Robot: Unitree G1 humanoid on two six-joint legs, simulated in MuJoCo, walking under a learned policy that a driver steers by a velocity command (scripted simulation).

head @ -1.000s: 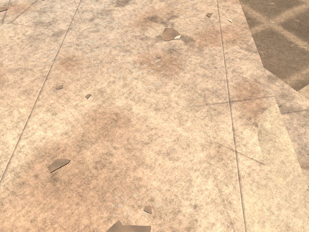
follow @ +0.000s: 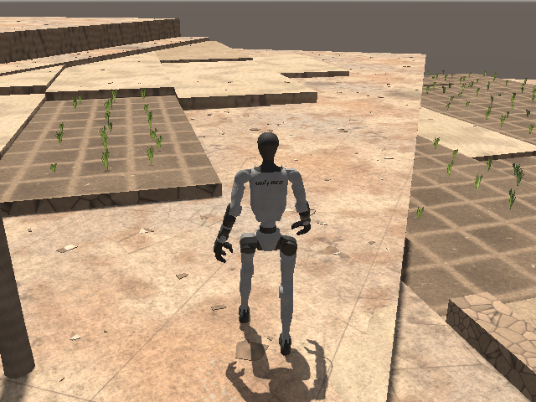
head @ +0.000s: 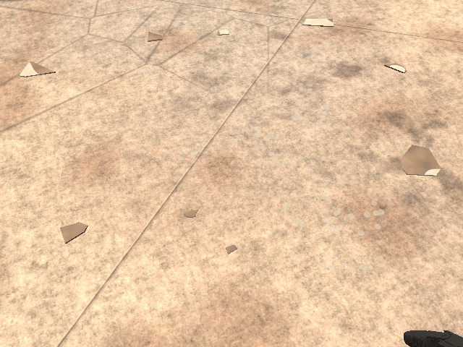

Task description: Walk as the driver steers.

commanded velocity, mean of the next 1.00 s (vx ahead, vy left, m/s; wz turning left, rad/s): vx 0.47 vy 0.00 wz -0.45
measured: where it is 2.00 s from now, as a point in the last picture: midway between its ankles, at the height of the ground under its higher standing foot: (317, 305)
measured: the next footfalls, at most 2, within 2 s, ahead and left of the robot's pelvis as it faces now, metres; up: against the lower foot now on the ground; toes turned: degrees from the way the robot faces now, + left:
left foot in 0.12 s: +0.24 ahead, +0.14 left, +0.00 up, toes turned -2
right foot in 0.64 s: +0.47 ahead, -0.16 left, +0.00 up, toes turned -21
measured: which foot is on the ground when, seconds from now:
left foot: up 0.00-0.10, down 0.12-0.64, up 0.66-1.00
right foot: down 0.00-0.12, up 0.14-0.62, down 0.64-1.00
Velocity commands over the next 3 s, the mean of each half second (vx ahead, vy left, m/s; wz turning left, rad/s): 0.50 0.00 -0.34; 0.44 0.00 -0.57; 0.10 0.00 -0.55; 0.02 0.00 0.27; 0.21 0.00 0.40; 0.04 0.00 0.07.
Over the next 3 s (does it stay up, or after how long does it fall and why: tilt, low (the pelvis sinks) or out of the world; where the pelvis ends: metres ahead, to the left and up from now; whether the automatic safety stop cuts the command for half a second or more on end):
stays up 0.82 -0.25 -0.01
